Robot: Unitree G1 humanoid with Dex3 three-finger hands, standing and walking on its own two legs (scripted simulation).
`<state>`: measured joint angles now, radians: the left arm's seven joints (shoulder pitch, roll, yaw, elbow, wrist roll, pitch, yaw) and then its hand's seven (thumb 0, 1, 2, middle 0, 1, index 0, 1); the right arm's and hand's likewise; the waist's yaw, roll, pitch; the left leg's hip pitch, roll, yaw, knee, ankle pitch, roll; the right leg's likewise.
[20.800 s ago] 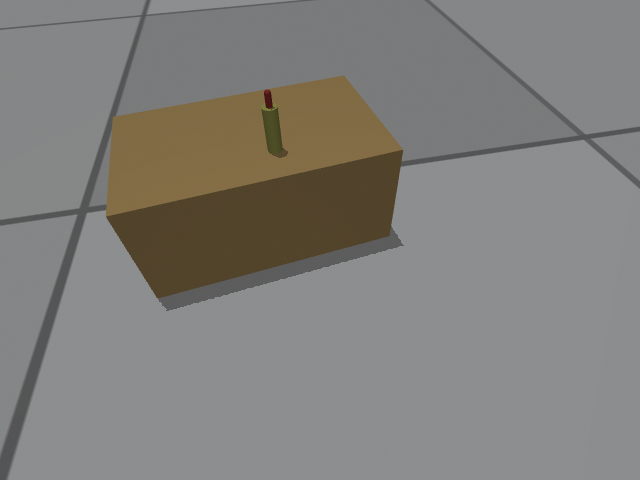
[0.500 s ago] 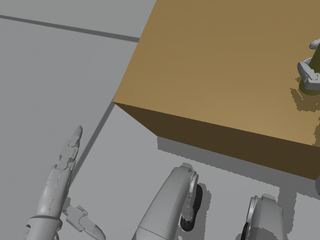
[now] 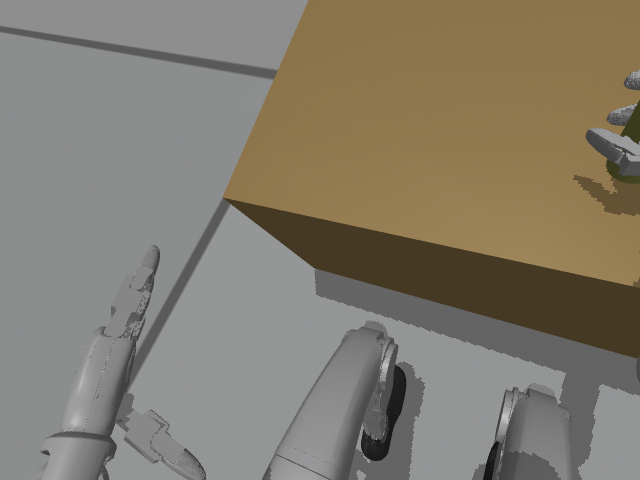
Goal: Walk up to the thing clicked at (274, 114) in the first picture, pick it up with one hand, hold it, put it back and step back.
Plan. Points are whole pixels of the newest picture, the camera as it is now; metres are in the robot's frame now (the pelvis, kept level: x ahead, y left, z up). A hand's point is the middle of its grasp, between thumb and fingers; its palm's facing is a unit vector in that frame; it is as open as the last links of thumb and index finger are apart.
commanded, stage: open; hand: right
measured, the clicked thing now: out of the picture +0.56 -0.16 +0.01
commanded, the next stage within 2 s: withdraw in 0.20 s
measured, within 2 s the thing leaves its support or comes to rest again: neither
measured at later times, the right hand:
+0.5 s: hand out of the picture +0.57 -0.16 -0.01, palm faces +0.05 +1.00 -0.01, open 14.6 cm
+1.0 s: hand out of the picture +0.56 -0.27 +0.14, palm faces +0.25 +0.94 -0.24, open 17.2 cm
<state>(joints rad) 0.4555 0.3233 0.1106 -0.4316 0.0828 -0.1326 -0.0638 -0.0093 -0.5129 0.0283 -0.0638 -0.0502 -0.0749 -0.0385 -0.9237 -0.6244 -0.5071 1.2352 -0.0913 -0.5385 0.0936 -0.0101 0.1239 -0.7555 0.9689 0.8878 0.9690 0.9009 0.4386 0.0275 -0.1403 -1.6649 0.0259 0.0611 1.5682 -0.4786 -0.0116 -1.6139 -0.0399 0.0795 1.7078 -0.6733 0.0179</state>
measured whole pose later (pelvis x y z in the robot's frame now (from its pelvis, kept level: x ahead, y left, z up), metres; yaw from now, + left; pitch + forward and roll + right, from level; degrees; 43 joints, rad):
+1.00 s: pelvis +0.03 -0.01 +0.11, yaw +0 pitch +25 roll +4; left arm 0.43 0.28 -0.01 -0.14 0.03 0.04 -0.02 -0.01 -0.43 0.12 -0.08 -0.08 -0.08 -0.09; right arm -1.00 -0.75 -0.44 1.34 -0.15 -0.14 0.01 -0.01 0.52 -0.09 0.09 0.10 0.09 0.09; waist 0.28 -0.01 -0.13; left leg -1.20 0.01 0.05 1.15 -0.38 -0.02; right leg -1.16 -0.06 0.04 1.28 -0.56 0.01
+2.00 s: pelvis +0.06 +0.00 +0.18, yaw -4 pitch +5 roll +1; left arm 0.27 0.21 -0.03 0.49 -0.03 -0.03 0.15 0.01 0.88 0.89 -0.20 -0.29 -0.20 -0.30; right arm 0.43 -0.20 0.02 0.10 0.02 0.19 -0.13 -0.01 0.48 -0.08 0.06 0.06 0.06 0.06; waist 0.01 -0.03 -0.06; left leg -0.58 0.03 0.05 0.85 -0.37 -0.01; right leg -0.52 -0.03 0.04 0.90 -0.48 0.02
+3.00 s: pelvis +0.07 +0.01 +0.23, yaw -5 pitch -3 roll -1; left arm 0.17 0.33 0.00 1.08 0.03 0.02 0.01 0.01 0.90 0.90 -0.21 -0.30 -0.20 -0.31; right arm 0.17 -0.31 0.02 1.08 -0.02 0.00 -0.03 -0.01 0.53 -0.05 0.06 0.05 0.05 0.05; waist 0.01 -0.05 0.03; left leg -0.17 0.06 0.06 0.43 -0.20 -0.02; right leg -0.07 0.00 0.03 0.38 -0.25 0.02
